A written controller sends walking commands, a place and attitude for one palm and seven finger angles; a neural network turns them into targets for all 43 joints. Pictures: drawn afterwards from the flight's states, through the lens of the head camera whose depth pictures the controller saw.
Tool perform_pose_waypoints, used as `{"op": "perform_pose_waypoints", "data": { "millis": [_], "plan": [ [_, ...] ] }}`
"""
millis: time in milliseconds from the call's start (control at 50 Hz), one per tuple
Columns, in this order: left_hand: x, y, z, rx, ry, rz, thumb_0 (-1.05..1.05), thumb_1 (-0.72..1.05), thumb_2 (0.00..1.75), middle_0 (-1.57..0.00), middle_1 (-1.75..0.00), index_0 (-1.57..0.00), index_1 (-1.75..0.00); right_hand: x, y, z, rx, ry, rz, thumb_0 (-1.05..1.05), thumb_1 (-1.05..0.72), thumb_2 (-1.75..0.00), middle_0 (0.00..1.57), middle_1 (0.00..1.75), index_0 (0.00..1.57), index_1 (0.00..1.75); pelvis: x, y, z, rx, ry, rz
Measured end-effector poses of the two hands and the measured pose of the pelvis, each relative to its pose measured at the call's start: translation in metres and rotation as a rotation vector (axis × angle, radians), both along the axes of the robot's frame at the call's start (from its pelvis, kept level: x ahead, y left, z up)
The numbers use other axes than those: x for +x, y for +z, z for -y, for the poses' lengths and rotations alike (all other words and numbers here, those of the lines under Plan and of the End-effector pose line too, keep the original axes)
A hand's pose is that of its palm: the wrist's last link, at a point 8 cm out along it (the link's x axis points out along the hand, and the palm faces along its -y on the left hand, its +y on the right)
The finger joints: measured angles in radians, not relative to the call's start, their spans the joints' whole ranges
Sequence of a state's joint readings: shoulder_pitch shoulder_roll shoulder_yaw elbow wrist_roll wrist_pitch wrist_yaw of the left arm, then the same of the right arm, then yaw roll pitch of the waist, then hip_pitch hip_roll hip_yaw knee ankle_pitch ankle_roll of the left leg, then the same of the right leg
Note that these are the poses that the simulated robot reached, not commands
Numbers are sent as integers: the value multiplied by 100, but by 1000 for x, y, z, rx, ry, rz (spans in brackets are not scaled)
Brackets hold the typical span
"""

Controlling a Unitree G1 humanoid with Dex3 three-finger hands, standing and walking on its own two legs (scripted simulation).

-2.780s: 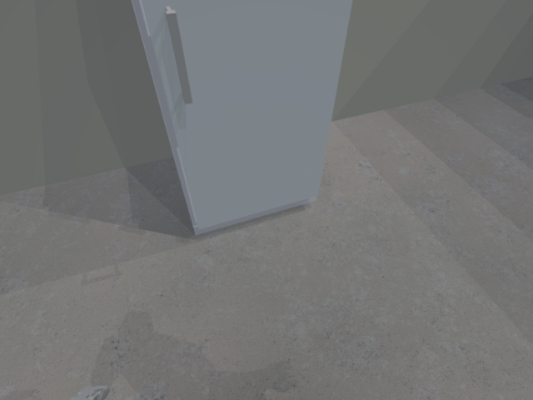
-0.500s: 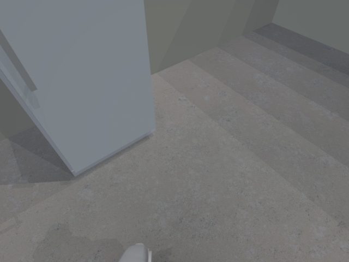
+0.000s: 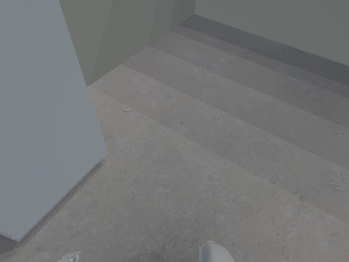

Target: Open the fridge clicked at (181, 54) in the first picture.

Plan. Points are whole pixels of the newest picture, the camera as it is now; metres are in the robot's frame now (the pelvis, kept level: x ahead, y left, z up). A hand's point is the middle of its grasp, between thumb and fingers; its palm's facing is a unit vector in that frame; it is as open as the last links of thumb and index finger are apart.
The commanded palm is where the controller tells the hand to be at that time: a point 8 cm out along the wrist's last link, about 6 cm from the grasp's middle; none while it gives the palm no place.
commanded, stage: walk to a spot facing it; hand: left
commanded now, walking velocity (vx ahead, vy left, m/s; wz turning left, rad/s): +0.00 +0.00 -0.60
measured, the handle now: out of the picture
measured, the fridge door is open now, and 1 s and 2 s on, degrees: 0 0 0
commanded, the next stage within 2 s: turn to face it in 0.14 s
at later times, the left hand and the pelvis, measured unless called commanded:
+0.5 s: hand (130, 234) +0.21 +0.12 -0.16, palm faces -0.13 -0.97 -0.19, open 7.3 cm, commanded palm none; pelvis +0.08 -0.03 -0.01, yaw -7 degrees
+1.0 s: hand out of the picture +0.13 +0.21 -0.17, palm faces +0.19 -0.95 -0.25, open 7.4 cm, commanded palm none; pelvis +0.08 -0.01 +0.00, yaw +9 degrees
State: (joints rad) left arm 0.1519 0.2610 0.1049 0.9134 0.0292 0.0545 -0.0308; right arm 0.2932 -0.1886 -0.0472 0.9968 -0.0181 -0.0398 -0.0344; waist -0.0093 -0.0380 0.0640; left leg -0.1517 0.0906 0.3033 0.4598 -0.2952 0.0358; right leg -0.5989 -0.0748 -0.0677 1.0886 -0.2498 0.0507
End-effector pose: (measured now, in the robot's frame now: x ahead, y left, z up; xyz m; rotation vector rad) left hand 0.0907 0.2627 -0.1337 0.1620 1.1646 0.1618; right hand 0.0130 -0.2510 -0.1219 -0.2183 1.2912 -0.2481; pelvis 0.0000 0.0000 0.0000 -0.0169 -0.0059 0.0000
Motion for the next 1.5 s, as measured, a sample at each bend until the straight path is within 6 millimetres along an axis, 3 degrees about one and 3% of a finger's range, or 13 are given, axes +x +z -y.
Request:
{"op": "perform_pose_waypoints", "data": {
  "millis": [100,200,300,480,620,760,900,1000,1140,1240,1340,1420,1500],
  "plan": [
    [73,3,26,3,-127,40,0,91,90,-20,-29,-20,-30,-33,-14,2,32,-116,-98,0,-91,-89,20,30,20,29,23,-7,4,18,-63,2],
    [131,-3,66,16,-249,91,1,91,90,-20,-29,-20,-30,-46,-41,6,96,-215,-156,0,-91,-89,20,30,20,29,48,-24,22,32,-128,-1],
    [143,0,88,26,-270,96,0,90,90,-20,-30,-20,-30,-17,-46,14,117,-246,-124,0,-91,-89,20,30,19,29,58,-21,32,25,-168,14],
    [121,0,91,-18,-202,38,0,90,90,-21,-30,-21,-30,58,-28,9,116,-173,19,0,-91,-89,19,30,19,29,82,-8,30,4,-128,4],
    [90,-29,53,-67,-31,13,0,91,90,-21,-30,-21,-30,96,-22,-5,60,-39,3,0,-92,-89,20,30,19,29,92,-18,10,-19,-19,6],
    [41,-22,13,-29,57,-130,1,91,90,-20,-30,-20,-30,115,-4,-18,34,33,23,0,-91,-89,20,30,20,29,88,-4,-4,-24,22,-15],
    [21,-7,-5,18,136,-122,1,91,90,-20,-30,-20,-30,123,1,-14,37,94,9,0,-90,-89,20,30,20,30,82,3,-1,-25,93,-22],
    [24,1,3,37,173,-64,1,91,90,-20,-29,-20,-30,128,-4,3,44,138,4,0,-90,-89,20,30,20,30,75,1,13,-20,157,-22],
    [22,10,39,72,215,56,1,90,90,-20,-30,-20,-30,147,-25,41,69,205,20,0,-90,-89,20,30,20,30,64,-11,47,13,247,-22],
    [-12,20,64,79,284,50,1,90,90,-20,-30,-21,-30,170,-25,55,76,285,34,0,-90,-89,20,30,20,29,58,-6,61,26,330,1],
    [-47,19,77,65,359,23,1,90,90,-21,-30,-21,-30,188,-17,52,79,367,39,0,-91,-89,19,30,19,29,55,-2,68,43,405,10],
    [-81,11,82,40,427,-13,1,90,90,-21,-30,-21,-30,202,-15,36,69,448,20,0,-91,-89,19,30,19,29,49,-3,65,42,463,5],
    [-125,-3,79,10,504,-75,1,90,90,-21,-30,-21,-30,221,-12,4,57,544,33,0,-91,-89,19,30,19,29,40,-7,55,29,515,-8]
  ]
}}
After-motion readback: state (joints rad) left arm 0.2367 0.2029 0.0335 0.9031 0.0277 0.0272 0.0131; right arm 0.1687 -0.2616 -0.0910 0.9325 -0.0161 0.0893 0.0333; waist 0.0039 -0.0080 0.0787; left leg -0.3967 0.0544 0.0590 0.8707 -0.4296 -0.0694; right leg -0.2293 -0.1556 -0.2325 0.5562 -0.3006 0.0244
